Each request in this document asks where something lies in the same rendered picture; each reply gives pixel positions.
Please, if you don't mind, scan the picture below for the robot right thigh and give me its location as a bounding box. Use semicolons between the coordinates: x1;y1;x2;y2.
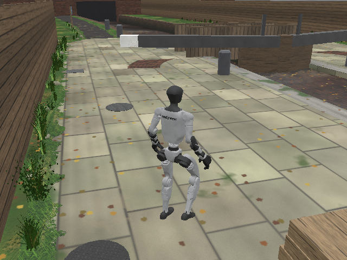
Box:
177;154;200;186

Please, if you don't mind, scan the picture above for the robot left forearm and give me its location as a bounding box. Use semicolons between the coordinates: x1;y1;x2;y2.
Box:
148;131;158;145

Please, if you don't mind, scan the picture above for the robot right forearm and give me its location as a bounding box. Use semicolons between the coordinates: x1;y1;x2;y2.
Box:
190;136;207;160

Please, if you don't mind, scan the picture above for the right robot upper arm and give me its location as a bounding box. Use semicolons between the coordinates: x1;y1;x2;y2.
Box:
182;111;194;144

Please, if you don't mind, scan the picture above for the robot left foot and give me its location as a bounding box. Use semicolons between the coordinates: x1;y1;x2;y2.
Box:
160;207;174;220

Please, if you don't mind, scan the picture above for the left robot upper arm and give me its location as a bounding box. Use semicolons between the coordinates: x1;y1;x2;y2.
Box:
148;107;165;134

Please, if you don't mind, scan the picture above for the robot right hand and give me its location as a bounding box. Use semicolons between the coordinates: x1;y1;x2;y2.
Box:
199;155;211;170

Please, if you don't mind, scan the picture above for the robot left hand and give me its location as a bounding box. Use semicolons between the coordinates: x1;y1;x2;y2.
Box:
152;141;164;153

